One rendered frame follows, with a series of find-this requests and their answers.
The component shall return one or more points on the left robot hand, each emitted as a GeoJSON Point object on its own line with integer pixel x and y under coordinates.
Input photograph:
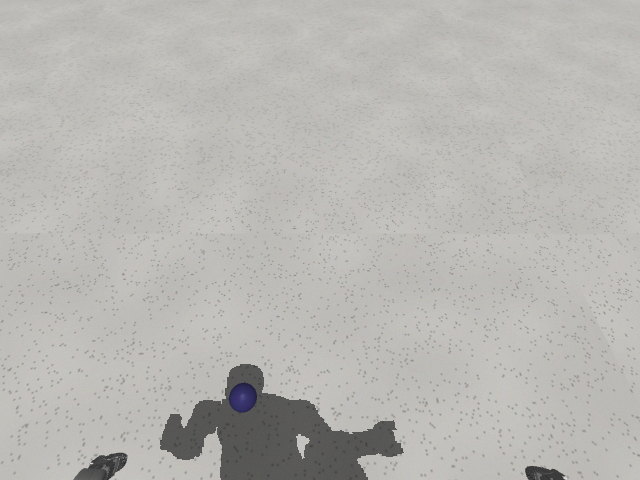
{"type": "Point", "coordinates": [103, 467]}

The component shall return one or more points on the ball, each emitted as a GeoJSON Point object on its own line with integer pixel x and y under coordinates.
{"type": "Point", "coordinates": [243, 397]}

